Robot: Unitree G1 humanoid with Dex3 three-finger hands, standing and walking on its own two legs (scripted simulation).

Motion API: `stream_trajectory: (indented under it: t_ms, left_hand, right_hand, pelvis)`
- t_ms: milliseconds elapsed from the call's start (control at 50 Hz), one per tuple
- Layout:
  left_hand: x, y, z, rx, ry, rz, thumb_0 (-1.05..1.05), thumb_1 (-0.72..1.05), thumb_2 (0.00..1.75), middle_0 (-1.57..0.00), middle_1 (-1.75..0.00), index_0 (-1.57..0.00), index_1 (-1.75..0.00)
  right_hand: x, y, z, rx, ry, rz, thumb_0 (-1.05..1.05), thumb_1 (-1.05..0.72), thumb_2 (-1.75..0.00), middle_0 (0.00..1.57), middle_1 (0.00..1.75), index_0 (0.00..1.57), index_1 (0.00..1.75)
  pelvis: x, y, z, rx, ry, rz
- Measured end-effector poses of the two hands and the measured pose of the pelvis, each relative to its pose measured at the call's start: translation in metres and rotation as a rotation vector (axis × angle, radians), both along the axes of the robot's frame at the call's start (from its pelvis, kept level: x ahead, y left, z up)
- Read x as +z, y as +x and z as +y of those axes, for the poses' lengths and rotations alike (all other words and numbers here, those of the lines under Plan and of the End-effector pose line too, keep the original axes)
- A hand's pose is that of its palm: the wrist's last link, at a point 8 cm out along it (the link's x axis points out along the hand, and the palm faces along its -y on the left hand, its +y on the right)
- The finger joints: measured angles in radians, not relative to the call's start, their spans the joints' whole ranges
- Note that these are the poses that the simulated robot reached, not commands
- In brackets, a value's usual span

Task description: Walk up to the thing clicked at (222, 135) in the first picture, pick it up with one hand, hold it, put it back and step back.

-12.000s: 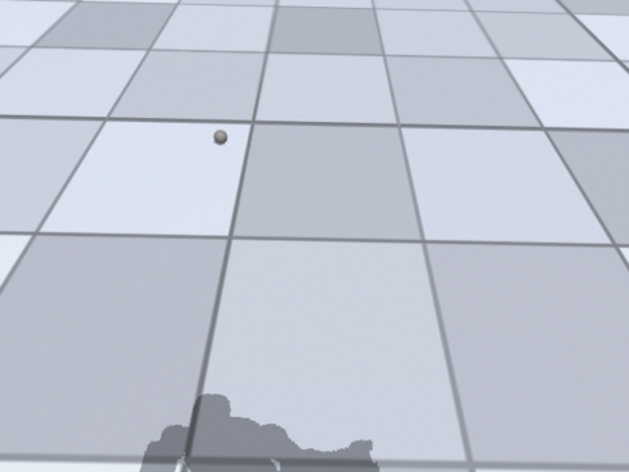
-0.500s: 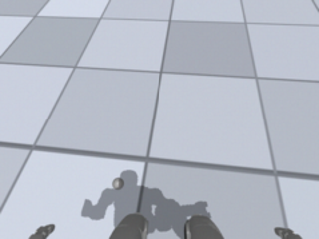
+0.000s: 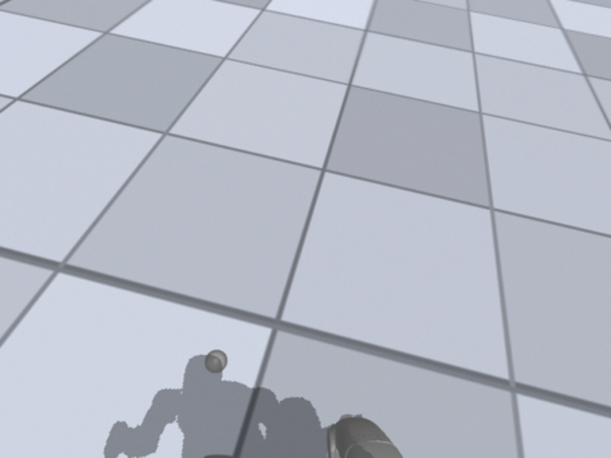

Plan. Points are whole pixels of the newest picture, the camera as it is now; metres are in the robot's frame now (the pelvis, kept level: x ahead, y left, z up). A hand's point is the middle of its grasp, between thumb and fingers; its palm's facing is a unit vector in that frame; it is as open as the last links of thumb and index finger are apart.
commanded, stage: walk up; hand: left
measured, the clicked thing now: (216, 361) +0.46 +0.22 -0.72
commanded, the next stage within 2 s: none
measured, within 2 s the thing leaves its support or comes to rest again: neither
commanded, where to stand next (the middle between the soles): +0.08 +0.02 m, yaw -3 degrees
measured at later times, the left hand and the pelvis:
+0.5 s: hand out of the picture +0.11 +0.29 -0.09, palm faces -0.05 -0.78 -0.62, open 7.4 cm; pelvis +0.02 -0.02 +0.00, yaw -2 degrees
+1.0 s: hand out of the picture +0.05 +0.26 -0.17, palm faces -0.16 -0.93 -0.32, open 7.4 cm; pelvis -0.04 -0.01 +0.00, yaw -7 degrees
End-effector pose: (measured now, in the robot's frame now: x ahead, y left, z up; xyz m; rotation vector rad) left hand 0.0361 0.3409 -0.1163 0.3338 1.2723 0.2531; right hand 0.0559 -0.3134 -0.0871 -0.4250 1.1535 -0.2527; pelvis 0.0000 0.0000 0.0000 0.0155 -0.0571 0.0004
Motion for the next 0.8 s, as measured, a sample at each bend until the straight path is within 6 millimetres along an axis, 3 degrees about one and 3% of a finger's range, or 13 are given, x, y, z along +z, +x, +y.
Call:
stream_trajectory:
  t_ms: [100, 160, 220, 320, 420, 520, 580, 660, 720, 800]
  left_hand:
    - [-0.007, 0.022, -0.031, -0.045, -0.042, 0.016, 0.01, 0.91, 0.90, -0.20, -0.30, -0.20, -0.30]
    - [-0.007, 0.043, -0.057, -0.076, -0.036, -0.027, 0.01, 0.91, 0.90, -0.20, -0.30, -0.20, -0.30]
    - [0.000, 0.056, -0.078, -0.107, -0.012, -0.076, 0.01, 0.91, 0.90, -0.20, -0.30, -0.20, -0.30]
    - [0.031, 0.061, -0.085, -0.120, 0.065, -0.083, 0.00, 0.90, 0.90, -0.21, -0.30, -0.21, -0.30]
    - [0.060, 0.061, -0.054, -0.111, 0.207, -0.076, 0.00, 0.90, 0.90, -0.21, -0.31, -0.21, -0.30]
    - [0.076, 0.068, -0.017, -0.119, 0.291, -0.106, 0.01, 0.90, 0.90, -0.21, -0.30, -0.21, -0.30]
    - [0.069, 0.076, 0.002, -0.131, 0.291, -0.142, 0.01, 0.90, 0.90, -0.21, -0.30, -0.21, -0.30]
    - [0.035, 0.082, 0.024, -0.116, 0.230, -0.182, 0.00, 0.90, 0.90, -0.20, -0.30, -0.21, -0.30]
    - [0.013, 0.077, 0.019, -0.098, 0.162, -0.167, 0.00, 0.91, 0.90, -0.20, -0.30, -0.20, -0.30]
    - [-0.004, 0.060, 0.001, -0.112, 0.048, -0.135, 0.01, 0.91, 0.90, -0.20, -0.30, -0.20, -0.30]
  right_hand:
    - [0.013, -0.008, -0.053, -0.032, -0.086, 0.018, 0.00, -0.90, -0.90, 0.21, 0.30, 0.21, 0.30]
    - [0.005, -0.008, -0.086, -0.047, -0.097, 0.049, 0.00, -0.90, -0.90, 0.21, 0.30, 0.21, 0.30]
    - [-0.008, 0.000, -0.099, -0.073, -0.079, 0.087, 0.01, -0.91, -0.90, 0.20, 0.30, 0.21, 0.30]
    - [-0.024, 0.027, -0.085, -0.047, 0.025, 0.074, 0.01, -0.91, -0.90, 0.20, 0.30, 0.20, 0.30]
    - [-0.048, 0.048, -0.056, -0.028, 0.123, 0.035, 0.01, -0.91, -0.90, 0.20, 0.30, 0.20, 0.30]
    - [-0.068, 0.053, -0.022, -0.037, 0.177, 0.031, 0.00, -0.91, -0.90, 0.20, 0.30, 0.20, 0.30]
    - [-0.074, 0.049, -0.003, -0.025, 0.175, 0.039, 0.00, -0.91, -0.90, 0.20, 0.30, 0.21, 0.30]
    - [-0.072, 0.035, 0.021, -0.004, 0.131, 0.043, 0.00, -0.91, -0.90, 0.20, 0.30, 0.21, 0.30]
    - [-0.057, 0.016, 0.032, 0.005, 0.116, 0.048, 0.00, -0.91, -0.90, 0.21, 0.30, 0.21, 0.30]
    - [-0.027, -0.009, 0.029, -0.009, 0.060, 0.047, 0.00, -0.91, -0.90, 0.21, 0.30, 0.21, 0.30]
  pelvis:
    - [-0.003, 0.011, -0.024, -0.032, 0.004, 0.010]
    - [-0.010, 0.020, -0.042, -0.037, -0.020, 0.007]
    - [-0.011, 0.026, -0.052, -0.031, -0.025, 0.000]
    - [0.001, 0.033, -0.052, -0.031, -0.015, 0.006]
    - [0.001, 0.030, -0.041, -0.044, -0.004, 0.009]
    - [-0.006, 0.020, -0.020, -0.034, 0.009, 0.018]
    - [-0.014, 0.011, -0.005, -0.023, 0.008, 0.023]
    - [-0.028, -0.005, 0.015, -0.027, 0.044, -0.004]
    - [-0.024, -0.018, 0.022, -0.027, -0.004, -0.012]
    - [-0.012, -0.033, 0.021, -0.035, -0.021, 0.014]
